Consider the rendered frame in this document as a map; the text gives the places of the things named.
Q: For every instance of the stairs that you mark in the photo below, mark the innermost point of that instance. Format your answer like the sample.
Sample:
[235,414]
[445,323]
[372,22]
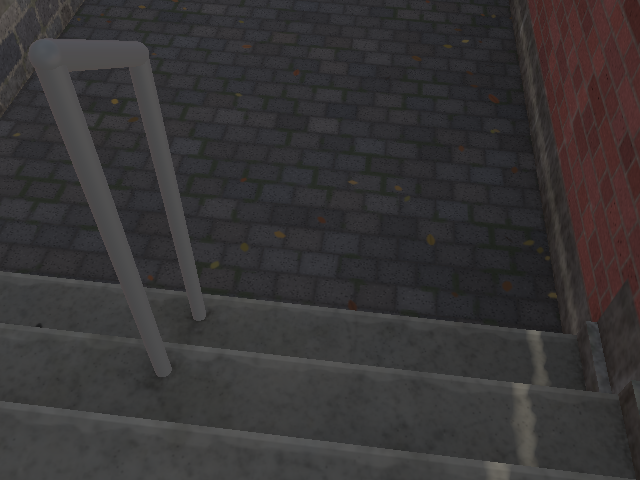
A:
[439,387]

